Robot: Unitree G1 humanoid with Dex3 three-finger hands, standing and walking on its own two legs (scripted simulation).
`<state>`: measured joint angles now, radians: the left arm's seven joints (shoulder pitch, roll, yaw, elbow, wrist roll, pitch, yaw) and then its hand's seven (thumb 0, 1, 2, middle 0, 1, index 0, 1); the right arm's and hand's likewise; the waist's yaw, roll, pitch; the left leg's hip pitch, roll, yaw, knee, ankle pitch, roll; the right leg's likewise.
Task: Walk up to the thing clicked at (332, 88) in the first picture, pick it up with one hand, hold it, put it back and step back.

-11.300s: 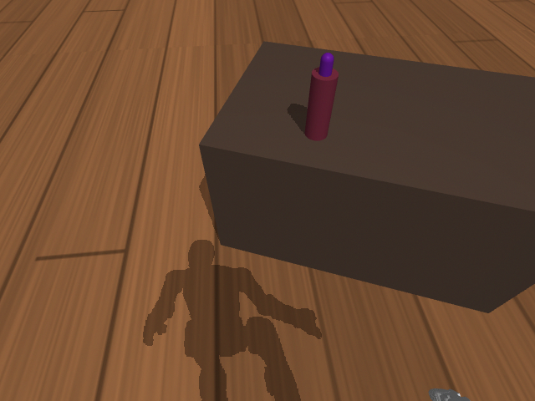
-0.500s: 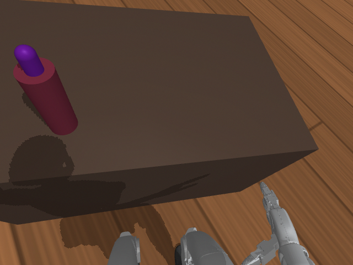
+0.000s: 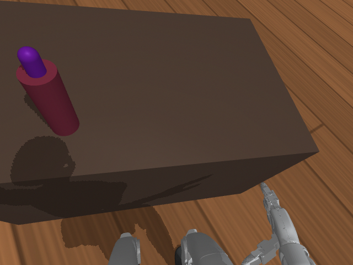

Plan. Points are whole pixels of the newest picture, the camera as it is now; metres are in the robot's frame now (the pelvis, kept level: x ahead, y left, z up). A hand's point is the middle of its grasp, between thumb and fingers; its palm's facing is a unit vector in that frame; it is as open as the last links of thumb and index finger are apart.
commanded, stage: go down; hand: left
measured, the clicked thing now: (50, 95) +0.49 +0.25 +0.03
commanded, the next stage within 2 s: none
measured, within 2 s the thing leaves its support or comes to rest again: neither
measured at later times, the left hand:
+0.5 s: hand out of the picture +0.39 +0.44 +0.10, palm faces +0.37 -0.93 +0.03, open 17.7 cm
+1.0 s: hand out of the picture +0.39 +0.44 +0.10, palm faces +0.38 -0.93 +0.04, open 17.7 cm
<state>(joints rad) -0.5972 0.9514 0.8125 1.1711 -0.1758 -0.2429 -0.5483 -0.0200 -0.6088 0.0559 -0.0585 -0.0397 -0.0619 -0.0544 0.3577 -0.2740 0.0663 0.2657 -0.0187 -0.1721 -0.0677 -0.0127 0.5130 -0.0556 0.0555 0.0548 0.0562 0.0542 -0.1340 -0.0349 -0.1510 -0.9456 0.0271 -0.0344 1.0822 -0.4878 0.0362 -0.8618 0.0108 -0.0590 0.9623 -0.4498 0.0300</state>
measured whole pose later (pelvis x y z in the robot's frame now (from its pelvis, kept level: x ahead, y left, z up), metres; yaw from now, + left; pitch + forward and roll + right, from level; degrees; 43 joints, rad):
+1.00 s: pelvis +0.00 +0.00 +0.00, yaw +0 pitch +21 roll -5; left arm -0.66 0.99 0.81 1.21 -0.16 -0.26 -0.54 -0.02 -0.61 0.03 -0.06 -0.04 -0.07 -0.05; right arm 0.34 -0.28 0.06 0.26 -0.02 -0.16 -0.05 -0.01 0.50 -0.06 0.06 0.05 0.06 0.05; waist -0.15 -0.04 -0.14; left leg -0.98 0.03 -0.04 1.09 -0.48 0.03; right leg -0.89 0.01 -0.07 0.97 -0.45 0.03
